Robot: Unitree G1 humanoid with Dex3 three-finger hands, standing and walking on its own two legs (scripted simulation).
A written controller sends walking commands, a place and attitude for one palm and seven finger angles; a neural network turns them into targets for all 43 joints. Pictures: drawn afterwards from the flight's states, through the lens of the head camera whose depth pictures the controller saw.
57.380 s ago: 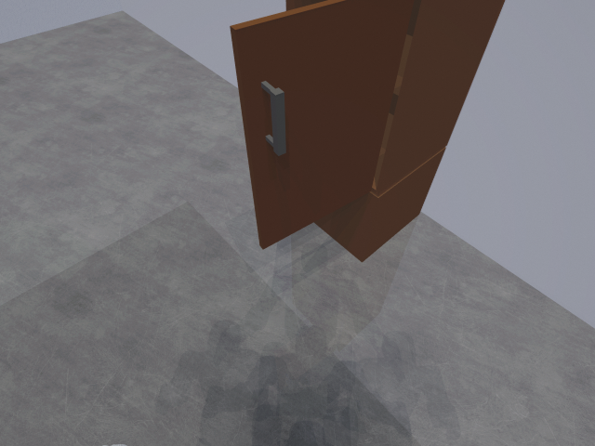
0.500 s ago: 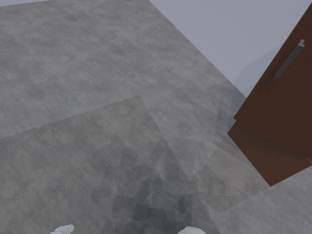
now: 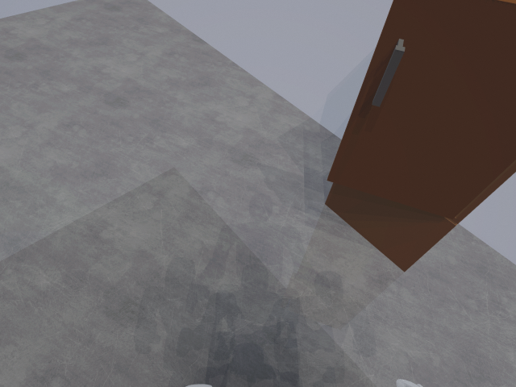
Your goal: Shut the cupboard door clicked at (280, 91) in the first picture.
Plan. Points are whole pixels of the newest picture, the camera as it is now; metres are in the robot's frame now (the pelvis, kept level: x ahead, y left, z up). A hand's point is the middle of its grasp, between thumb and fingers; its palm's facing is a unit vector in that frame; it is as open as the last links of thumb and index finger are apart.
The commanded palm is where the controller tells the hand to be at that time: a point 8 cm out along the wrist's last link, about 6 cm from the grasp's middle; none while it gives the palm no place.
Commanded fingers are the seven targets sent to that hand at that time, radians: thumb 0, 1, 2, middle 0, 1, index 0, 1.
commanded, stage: turn to face it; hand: left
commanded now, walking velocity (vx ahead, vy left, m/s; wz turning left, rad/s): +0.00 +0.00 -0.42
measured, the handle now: (388, 73) +0.73 -0.24 +0.09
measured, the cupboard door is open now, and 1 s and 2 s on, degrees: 28 28 28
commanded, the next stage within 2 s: take the last steps up to it in 0.30 s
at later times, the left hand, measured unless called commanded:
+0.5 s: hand (171, 375) +0.15 +0.15 -0.15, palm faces -0.20 -0.94 -0.26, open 7.4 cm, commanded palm none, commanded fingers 0.00 0.90 0.90 -0.20 -0.30 -0.20 -0.30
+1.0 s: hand (201, 326) +0.24 +0.12 -0.17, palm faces -0.32 -0.94 -0.14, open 7.4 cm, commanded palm none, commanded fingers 0.00 0.90 0.90 -0.20 -0.30 -0.20 -0.30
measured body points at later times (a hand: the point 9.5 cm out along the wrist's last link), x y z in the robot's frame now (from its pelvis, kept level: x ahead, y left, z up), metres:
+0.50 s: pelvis +0.02 -0.02 +0.00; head +0.04 -0.05 +0.45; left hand +0.16 +0.20 -0.13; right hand -0.03 -0.27 -0.16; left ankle +0.00 +0.11 -0.69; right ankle -0.02 -0.12 -0.73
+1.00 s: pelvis +0.13 -0.05 +0.02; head +0.16 -0.02 +0.46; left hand +0.26 +0.17 -0.15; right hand +0.04 -0.28 -0.11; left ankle +0.12 +0.07 -0.73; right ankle +0.08 -0.21 -0.64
